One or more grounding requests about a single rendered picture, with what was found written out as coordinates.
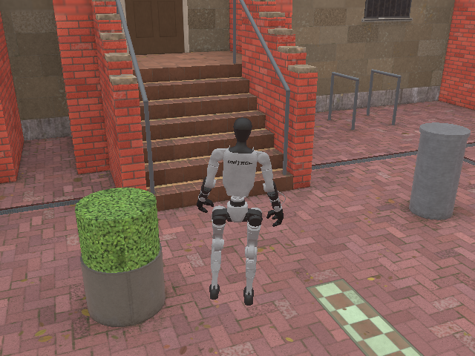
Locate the right robot upper arm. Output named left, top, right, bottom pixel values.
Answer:
left=256, top=151, right=275, bottom=193

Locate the left robot upper arm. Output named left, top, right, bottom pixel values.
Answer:
left=204, top=148, right=226, bottom=188

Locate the robot left forearm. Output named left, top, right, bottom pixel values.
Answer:
left=198, top=177, right=212, bottom=202

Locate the right robot hand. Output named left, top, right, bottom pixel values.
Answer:
left=266, top=209, right=284, bottom=227

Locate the robot right thigh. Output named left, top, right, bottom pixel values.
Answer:
left=245, top=208, right=263, bottom=260

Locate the left robot hand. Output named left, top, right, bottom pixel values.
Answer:
left=197, top=199, right=214, bottom=213

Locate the left robot shin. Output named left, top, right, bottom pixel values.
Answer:
left=211, top=239, right=221, bottom=289

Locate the robot right forearm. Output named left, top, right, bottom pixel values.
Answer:
left=267, top=181, right=282, bottom=212

